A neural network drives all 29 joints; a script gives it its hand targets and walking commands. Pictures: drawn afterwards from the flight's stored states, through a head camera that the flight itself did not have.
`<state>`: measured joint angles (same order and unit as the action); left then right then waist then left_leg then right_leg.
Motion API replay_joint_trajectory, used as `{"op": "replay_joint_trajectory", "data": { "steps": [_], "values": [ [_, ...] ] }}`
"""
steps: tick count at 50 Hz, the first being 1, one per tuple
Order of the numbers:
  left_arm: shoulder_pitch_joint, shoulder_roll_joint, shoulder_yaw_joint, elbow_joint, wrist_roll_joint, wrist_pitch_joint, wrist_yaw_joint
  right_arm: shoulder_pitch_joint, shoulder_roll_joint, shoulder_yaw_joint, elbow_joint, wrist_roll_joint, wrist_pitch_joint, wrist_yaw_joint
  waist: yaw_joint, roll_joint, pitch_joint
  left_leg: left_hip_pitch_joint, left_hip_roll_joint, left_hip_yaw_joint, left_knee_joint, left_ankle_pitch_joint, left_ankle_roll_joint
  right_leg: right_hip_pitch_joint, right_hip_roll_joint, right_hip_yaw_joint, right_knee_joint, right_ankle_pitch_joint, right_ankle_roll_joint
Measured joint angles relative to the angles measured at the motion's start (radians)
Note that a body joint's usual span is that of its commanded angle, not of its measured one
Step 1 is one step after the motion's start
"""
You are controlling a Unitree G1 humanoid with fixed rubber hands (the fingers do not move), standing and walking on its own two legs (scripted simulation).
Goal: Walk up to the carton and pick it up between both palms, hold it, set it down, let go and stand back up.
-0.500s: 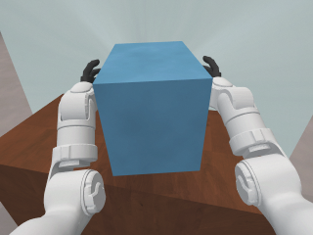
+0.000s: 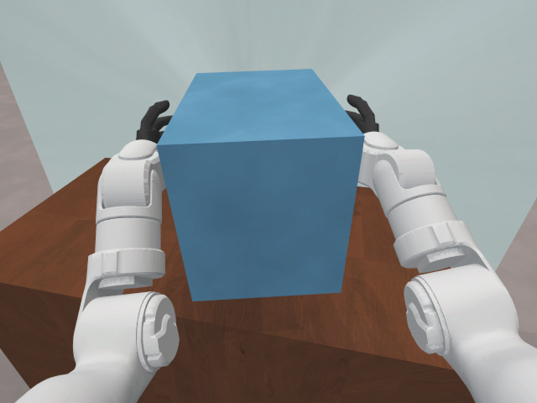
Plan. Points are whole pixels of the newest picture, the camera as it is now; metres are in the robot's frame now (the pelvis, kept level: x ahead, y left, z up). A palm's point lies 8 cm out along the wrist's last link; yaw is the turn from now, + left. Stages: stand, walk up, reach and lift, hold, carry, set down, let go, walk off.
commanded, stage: hold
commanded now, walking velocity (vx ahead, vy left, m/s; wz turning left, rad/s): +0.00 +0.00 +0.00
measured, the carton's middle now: (260, 169) +0.40 -0.01 +0.23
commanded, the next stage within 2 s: set down in 1.62 s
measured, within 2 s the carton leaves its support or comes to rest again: neither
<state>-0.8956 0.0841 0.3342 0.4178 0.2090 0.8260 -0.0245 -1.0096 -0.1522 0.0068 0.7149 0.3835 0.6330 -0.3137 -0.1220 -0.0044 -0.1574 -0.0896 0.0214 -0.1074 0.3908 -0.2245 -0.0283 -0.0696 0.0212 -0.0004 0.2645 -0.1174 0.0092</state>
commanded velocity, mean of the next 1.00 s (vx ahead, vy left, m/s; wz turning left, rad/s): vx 0.00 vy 0.00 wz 0.00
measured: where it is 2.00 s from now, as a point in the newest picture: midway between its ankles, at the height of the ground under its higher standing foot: outside the picture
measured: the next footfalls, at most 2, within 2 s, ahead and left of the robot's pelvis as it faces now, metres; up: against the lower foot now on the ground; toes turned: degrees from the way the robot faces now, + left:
none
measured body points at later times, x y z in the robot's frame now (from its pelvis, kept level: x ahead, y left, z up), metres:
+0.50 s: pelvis +0.00 +0.00 +0.00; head -0.10 +0.02 +0.44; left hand +0.39 +0.14 +0.28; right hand +0.37 -0.16 +0.29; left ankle +0.00 +0.14 -0.75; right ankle +0.02 -0.13 -0.75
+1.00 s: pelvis +0.00 +0.00 +0.00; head -0.10 +0.02 +0.44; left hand +0.39 +0.14 +0.28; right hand +0.37 -0.16 +0.29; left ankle +0.00 +0.13 -0.75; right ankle +0.02 -0.13 -0.75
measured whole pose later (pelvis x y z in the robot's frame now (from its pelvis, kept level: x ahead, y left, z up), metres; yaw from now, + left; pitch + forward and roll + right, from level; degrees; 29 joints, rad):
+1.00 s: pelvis +0.00 +0.00 +0.00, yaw +0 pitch -4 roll -2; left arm -0.89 0.07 0.34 0.41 0.21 0.82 -0.02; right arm -1.01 -0.15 -0.01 0.72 0.37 0.63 -0.31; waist -0.12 0.00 -0.17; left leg -0.10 0.02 -0.11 0.38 -0.21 -0.03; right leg -0.08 0.02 0.01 0.27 -0.12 0.01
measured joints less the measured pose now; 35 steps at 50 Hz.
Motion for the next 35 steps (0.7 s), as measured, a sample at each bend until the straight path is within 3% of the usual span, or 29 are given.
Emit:
{"op": "replay_joint_trajectory", "data": {
  "steps": [7, 20, 35],
  "values": [
    [0.051, -0.016, -0.007, -0.074, 0.003, 0.02, 0.006, 0.042, 0.004, 0.011, -0.045, 0.014, 0.002, -0.003, -0.003, -0.001, 0.004, 0.011, 0.003, 0.003, 0.011, -0.011, 0.0, 0.012, 0.004, 0.004, 0.005, -0.006, 0.0],
    [0.011, -0.013, 0.009, -0.021, 0.005, 0.002, 0.009, 0.001, 0.014, -0.034, -0.001, -0.02, -0.002, 0.01, 0.008, 0.002, 0.004, -0.003, -0.005, -0.002, -0.006, 0.01, 0.001, -0.007, -0.004, 0.001, 0.007, 0.001, 0.001],
    [0.011, -0.013, 0.002, -0.009, 0.004, 0.0, 0.009, 0.005, 0.002, -0.012, -0.002, -0.011, 0.006, 0.008, 0.008, 0.003, -0.006, 0.0, -0.001, 0.0, -0.006, 0.006, -0.001, -0.005, 0.001, 0.005, 0.008, -0.002, -0.002]
  ]
}}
